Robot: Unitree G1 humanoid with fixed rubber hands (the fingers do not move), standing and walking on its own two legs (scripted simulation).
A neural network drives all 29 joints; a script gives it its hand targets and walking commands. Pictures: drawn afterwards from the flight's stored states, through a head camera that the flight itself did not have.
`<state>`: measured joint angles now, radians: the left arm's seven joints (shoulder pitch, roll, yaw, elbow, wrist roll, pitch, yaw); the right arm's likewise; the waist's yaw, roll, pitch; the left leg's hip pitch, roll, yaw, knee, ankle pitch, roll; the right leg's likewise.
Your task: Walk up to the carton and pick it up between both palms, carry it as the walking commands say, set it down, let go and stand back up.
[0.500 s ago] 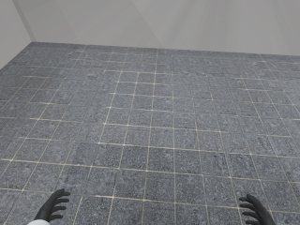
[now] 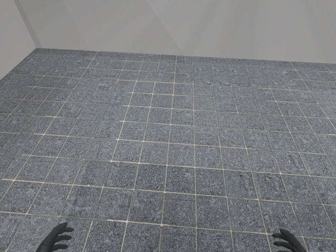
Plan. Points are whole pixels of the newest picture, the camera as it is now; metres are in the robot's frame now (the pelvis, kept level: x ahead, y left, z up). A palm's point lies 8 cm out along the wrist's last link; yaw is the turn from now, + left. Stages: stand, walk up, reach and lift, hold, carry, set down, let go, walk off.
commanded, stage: stand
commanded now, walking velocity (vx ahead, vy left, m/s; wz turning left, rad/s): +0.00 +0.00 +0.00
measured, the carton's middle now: out of the picture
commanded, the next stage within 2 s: walk up in 1.00 s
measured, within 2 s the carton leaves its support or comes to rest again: neither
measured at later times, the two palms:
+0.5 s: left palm out of the picture +0.11 +0.31 -0.09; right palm out of the picture +0.11 -0.30 -0.09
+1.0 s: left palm out of the picture +0.10 +0.31 -0.10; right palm out of the picture +0.10 -0.31 -0.09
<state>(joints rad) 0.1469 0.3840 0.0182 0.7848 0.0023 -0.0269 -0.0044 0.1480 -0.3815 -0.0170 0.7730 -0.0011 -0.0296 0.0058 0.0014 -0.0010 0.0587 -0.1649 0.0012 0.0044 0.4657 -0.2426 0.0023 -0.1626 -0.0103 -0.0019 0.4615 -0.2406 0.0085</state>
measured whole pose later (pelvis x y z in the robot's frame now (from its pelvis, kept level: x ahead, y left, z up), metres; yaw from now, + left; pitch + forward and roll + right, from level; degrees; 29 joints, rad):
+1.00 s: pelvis +0.00 +0.00 +0.01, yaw +0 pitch -3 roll +0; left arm 0.13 0.38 0.02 0.99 0.00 -0.03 0.01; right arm 0.13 -0.38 -0.02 0.98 0.00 -0.03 -0.01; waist 0.00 0.00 0.05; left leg -0.12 0.00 0.00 0.35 -0.18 0.00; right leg -0.11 -0.01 -0.01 0.34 -0.18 0.01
